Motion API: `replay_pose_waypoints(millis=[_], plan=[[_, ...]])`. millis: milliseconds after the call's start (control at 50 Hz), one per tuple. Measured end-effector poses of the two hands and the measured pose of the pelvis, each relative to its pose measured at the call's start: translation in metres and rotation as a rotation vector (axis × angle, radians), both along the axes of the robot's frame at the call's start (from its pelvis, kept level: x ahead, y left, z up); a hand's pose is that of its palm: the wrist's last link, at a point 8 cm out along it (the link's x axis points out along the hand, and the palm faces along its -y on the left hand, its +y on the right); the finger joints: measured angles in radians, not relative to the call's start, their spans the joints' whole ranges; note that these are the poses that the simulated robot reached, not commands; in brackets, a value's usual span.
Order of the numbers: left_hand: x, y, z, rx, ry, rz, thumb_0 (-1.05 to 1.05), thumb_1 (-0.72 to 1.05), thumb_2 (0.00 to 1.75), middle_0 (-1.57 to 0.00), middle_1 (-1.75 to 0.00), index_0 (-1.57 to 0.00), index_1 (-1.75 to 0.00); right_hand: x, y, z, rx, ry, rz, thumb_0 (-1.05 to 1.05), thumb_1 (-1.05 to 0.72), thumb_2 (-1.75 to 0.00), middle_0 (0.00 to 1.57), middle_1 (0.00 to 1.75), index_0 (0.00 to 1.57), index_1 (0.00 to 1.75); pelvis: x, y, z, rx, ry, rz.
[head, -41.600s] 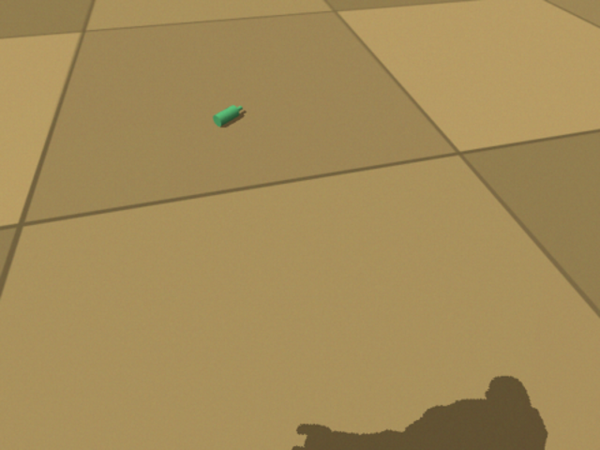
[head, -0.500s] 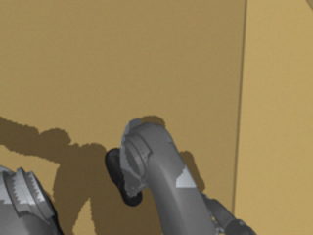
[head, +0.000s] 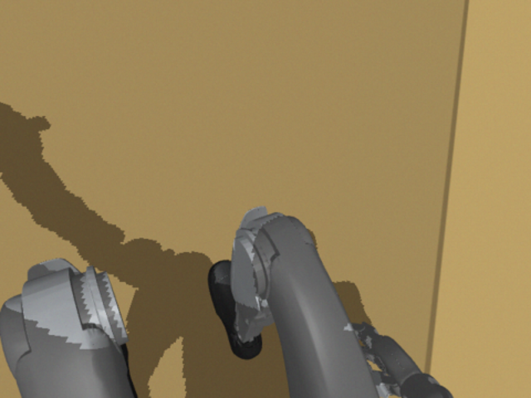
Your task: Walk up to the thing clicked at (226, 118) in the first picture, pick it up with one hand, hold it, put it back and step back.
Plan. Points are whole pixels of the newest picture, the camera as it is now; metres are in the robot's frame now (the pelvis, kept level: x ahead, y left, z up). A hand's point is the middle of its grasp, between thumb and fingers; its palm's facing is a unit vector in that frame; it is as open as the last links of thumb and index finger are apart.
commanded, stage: settle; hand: left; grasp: from above
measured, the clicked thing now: out of the picture +0.50 +0.37 -0.23
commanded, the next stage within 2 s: lift in 0.22 s
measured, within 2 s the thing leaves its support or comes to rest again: neither
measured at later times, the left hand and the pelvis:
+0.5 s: hand out of the picture +0.48 +0.38 -0.14, palm faces -0.45 -0.12 -0.89, open 9.5 cm; pelvis -0.01 +0.00 +0.01, yaw +3 degrees
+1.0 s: hand out of the picture +0.39 +0.37 +0.01, palm faces -0.45 -0.15 -0.88, open 9.6 cm; pelvis -0.01 +0.00 +0.11, yaw +9 degrees
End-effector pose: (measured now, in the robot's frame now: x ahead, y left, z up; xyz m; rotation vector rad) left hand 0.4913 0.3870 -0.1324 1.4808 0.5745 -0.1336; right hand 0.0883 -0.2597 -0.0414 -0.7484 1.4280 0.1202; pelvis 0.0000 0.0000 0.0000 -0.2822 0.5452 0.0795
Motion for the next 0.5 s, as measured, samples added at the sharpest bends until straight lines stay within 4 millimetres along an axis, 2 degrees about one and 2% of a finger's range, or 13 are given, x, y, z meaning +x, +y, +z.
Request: replay_pose_waypoints(millis=[180, 500], plan=[[-0.008, -0.003, 0.023, -0.012, 0.032, -0.021, 0.01, 0.17, 0.16, -0.77, -0.34, -0.81, -0.29, 0.004, 0.002, -0.006, 0.019, -0.025, -0.032, 0.00, -0.90, -0.90, 0.20, 0.30, 0.20, 0.30, -0.004, -0.001, 0.006, 0.017, 0.012, 0.017], [-0.010, -0.008, 0.053, -0.015, 0.023, -0.007, 0.01, 0.17, 0.15, -0.78, -0.34, -0.81, -0.29, -0.018, 0.000, -0.008, 0.027, 0.007, -0.136, 0.00, -0.91, -0.90, 0.20, 0.30, 0.20, 0.30, -0.006, -0.003, 0.014, 0.041, 0.046, 0.030]])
